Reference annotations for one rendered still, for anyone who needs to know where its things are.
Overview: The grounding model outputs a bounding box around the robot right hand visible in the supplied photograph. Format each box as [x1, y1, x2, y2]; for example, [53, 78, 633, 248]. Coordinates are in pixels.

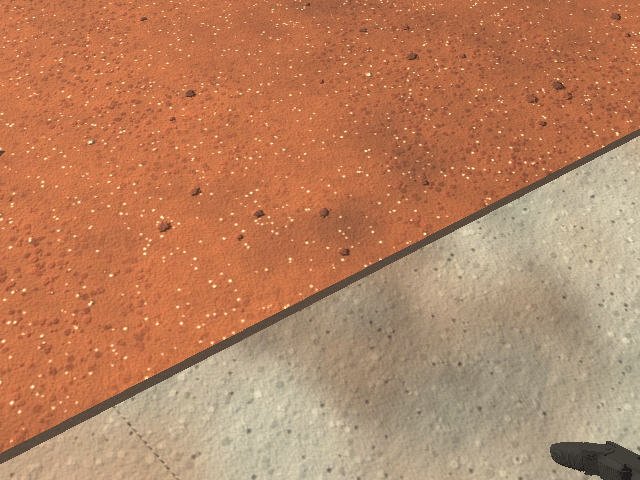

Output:
[550, 441, 640, 480]

